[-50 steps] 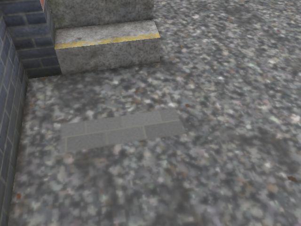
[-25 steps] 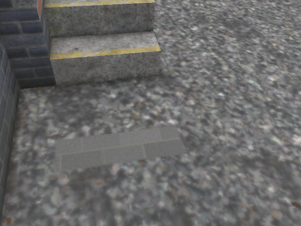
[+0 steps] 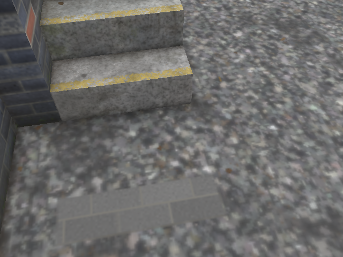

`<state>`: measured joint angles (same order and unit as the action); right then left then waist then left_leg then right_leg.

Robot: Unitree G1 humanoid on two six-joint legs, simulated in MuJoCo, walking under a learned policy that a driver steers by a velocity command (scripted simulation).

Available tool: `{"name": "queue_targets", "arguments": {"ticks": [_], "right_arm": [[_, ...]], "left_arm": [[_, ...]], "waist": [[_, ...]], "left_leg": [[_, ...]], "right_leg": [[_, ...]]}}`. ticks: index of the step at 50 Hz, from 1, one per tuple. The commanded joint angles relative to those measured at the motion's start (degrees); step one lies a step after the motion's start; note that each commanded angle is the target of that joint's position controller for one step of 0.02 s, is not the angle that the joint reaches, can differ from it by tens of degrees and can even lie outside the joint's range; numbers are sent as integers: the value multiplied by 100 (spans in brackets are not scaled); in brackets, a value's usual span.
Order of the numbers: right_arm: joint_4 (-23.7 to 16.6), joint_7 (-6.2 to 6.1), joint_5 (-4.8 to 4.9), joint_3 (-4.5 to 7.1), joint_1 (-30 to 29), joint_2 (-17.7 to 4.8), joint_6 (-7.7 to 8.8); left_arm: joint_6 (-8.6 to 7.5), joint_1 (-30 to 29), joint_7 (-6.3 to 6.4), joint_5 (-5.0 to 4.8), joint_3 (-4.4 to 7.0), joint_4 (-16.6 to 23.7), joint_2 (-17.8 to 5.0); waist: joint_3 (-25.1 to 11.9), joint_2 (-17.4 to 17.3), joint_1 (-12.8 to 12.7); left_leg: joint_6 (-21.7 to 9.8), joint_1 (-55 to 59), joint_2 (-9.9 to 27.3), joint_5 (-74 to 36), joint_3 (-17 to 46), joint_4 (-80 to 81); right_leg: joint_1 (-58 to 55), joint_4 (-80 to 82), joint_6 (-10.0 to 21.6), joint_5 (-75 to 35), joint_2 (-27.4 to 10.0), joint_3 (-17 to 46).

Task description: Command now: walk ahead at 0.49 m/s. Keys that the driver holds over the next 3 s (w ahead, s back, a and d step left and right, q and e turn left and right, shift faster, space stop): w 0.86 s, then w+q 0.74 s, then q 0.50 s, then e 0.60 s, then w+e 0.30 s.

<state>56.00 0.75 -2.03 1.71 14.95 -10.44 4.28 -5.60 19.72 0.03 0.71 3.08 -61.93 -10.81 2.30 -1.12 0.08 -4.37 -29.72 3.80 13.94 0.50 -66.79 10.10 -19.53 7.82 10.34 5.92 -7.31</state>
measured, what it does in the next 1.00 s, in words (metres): walks ahead: left foot, then right foot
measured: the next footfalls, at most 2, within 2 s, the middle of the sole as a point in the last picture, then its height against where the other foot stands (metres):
left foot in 0.36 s outside the picture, level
right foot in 0.90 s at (204, 212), level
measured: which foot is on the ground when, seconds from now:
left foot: up 0.00-0.34, down 0.36-0.92, up 0.94-1.00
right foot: down 0.00-0.34, up 0.36-0.88, down 0.90-1.00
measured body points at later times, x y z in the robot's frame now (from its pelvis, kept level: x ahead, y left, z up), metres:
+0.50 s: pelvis +0.28 +0.03 +0.00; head +0.30 +0.04 +0.45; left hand +0.30 +0.28 -0.16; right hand +0.31 -0.22 -0.15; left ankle +0.31 +0.08 -0.74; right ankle +0.19 -0.08 -0.65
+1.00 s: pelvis +0.56 -0.02 -0.01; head +0.58 -0.03 +0.44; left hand +0.68 +0.22 -0.14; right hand +0.51 -0.26 -0.17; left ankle +0.41 +0.09 -0.65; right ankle +0.63 -0.09 -0.74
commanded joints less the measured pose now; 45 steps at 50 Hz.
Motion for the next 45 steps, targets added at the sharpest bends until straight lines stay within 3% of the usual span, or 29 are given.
{"name": "queue_targets", "arguments": {"ticks": [1,6,11,14,16,17,18,19,20,21,22,24,27,29,30,36,39,42,43,44,45], "right_arm": [[-83,68,-35,44,393,-170,-166],[-469,88,94,-5,-990,-200,-188],[-617,71,148,-63,-1735,-232,-141],[-531,18,143,-2,-1394,-410,-65],[-154,-62,133,118,-260,-624,7],[122,-112,75,194,602,-719,60],[278,-172,-63,331,1448,-1181,73],[242,-133,-77,394,1342,-1421,2],[194,-66,148,339,782,-1053,-41],[63,-31,189,248,175,-768,-22],[77,-6,152,179,-23,-505,25],[248,-65,160,70,151,-248,116],[417,-84,173,74,577,-496,233],[443,-81,175,73,769,-612,244],[471,-65,120,70,924,-630,226],[571,-98,140,25,1548,-611,200],[677,-162,73,38,1758,-649,193],[667,-209,48,84,1516,-779,196],[658,-215,46,103,1421,-831,188],[645,-199,75,98,1336,-817,163],[530,-166,132,56,1259,-721,169]], "left_arm": [[-120,450,33,-38,24,87,-470],[-97,964,43,-37,-59,0,-410],[-86,1355,130,22,-107,-147,-471],[-89,1145,187,68,-93,-149,-607],[-66,906,207,91,-59,-115,-737],[-48,710,188,45,-51,-63,-767],[-57,741,159,-4,-112,112,-545],[-10,1642,71,-148,-171,65,5],[21,1017,104,-12,-49,100,-569],[-11,451,63,1,-15,314,-611],[-20,247,41,14,-9,347,-525],[118,369,-23,137,-25,312,-297],[271,160,-86,168,-8,428,-229],[326,-390,-105,162,3,646,-303],[340,-648,-131,129,-14,730,-295],[314,-1903,-163,51,-92,1148,-254],[235,-2359,-157,28,-112,1390,-288],[159,-2009,-124,30,-57,1374,-419],[128,-1490,-81,35,0,1220,-513],[77,-593,-29,58,77,920,-617],[18,387,35,181,195,662,-922]], "waist": [[184,287,207],[412,468,-131],[473,565,-326],[233,634,-49],[-297,635,454],[-644,492,884],[-1292,-109,1073],[-1699,-1273,480],[-1071,-174,441],[-291,-86,257],[52,162,105],[163,37,-140],[219,-33,-230],[380,-78,-146],[393,-193,-84],[467,-270,287],[513,-295,362],[346,-373,62],[83,-401,-168],[-354,-260,-537],[-933,-48,-917]], "left_leg": [[110,-579,186,-466,-106,255],[210,-791,32,-1366,-449,1868],[36,-561,-262,-1508,-680,3088],[-253,124,-554,-927,-742,3396],[-489,1205,-809,-576,-705,3733],[-633,2314,-631,-899,-524,4229],[-912,3645,642,-462,870,4263],[-1894,4974,2055,-423,3652,4717],[-1656,4310,1703,519,3388,5136],[-1419,3389,1496,549,2576,5440],[-1218,2770,1254,14,2074,5653],[-901,2167,849,-739,1299,5816],[-871,2050,707,-1531,838,5894],[-846,2091,636,-1599,667,6030],[-812,2204,585,-1705,576,6052],[-642,2893,550,-2645,264,5931],[-681,3497,765,-3127,257,5701],[-607,3743,877,-4487,118,5105],[-534,3718,850,-5204,57,4530],[-439,3459,682,-5297,-21,3525],[-361,2404,462,-4011,-80,2173]], "right_leg": [[-146,1155,277,-1698,-1599,1364],[-487,1192,-11,-2504,-1358,969],[-1356,1005,18,-3404,-1543,875],[-1762,281,13,-5201,-1694,747],[-1858,-1012,11,-5931,-1698,737],[-1318,-2116,-11,-5141,-1556,634],[-181,-3846,-53,-2833,-1204,426],[2030,-5894,-264,2164,-67,439],[2603,-5928,-117,1644,-460,1088],[2647,-5598,-125,993,-698,1073],[2420,-5258,-153,663,-859,1067],[1912,-4779,-313,457,-1018,1013],[2040,-4415,-492,279,-1047,818],[2436,-3979,-600,-92,-1138,701],[2580,-3681,-627,-288,-1171,643],[2625,-2012,-624,-1031,-955,305],[2717,-1574,-455,-830,-865,234],[2015,-1213,-167,-254,-627,163],[1369,-1110,-57,-78,-444,110],[302,-746,65,-289,-307,77],[-1214,-637,275,-111,-963,760]]}}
